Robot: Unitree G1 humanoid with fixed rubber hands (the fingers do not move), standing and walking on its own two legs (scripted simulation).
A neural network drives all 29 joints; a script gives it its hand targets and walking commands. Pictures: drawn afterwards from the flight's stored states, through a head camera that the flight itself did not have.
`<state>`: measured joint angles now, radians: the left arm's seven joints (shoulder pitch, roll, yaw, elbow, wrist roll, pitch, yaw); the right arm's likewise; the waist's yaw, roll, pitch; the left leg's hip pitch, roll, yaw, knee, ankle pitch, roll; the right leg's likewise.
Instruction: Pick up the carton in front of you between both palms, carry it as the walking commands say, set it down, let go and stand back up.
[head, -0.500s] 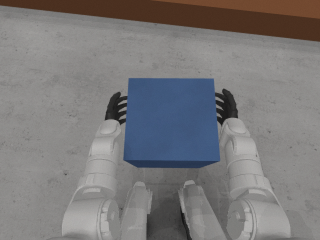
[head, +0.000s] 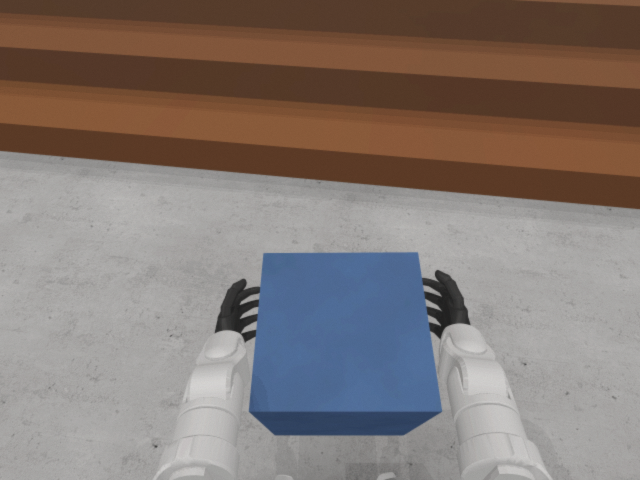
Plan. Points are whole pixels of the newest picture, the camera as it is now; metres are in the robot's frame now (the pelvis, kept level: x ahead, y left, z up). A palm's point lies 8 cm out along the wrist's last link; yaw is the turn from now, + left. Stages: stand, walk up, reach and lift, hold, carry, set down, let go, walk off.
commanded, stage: reach and lift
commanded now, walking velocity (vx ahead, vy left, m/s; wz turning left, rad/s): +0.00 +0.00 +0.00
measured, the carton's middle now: (339, 352) +0.31 -0.01 -0.10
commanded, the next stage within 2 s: hold in 1.30 s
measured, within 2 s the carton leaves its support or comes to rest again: neither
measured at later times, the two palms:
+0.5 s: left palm (209, 329) +0.28 +0.15 +0.06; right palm (474, 312) +0.29 -0.16 +0.07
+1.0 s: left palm (207, 320) +0.29 +0.15 +0.07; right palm (476, 303) +0.30 -0.16 +0.08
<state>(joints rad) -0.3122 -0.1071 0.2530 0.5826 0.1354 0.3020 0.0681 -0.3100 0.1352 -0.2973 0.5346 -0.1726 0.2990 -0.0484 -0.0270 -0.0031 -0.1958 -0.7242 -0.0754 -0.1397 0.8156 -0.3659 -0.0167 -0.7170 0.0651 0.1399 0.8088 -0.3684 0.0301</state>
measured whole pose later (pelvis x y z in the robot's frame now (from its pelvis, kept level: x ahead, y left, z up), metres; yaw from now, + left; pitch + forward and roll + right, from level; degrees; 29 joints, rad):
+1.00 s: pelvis +0.00 +0.00 +0.04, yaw +0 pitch -4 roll +0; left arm -0.26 -0.15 0.25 0.34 0.27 0.66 0.00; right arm -0.29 0.16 -0.26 0.35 -0.28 0.64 0.01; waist -0.01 -0.01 -0.02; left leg -0.12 -0.04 -0.15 0.40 -0.21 -0.01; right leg -0.11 0.04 0.14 0.40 -0.22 0.01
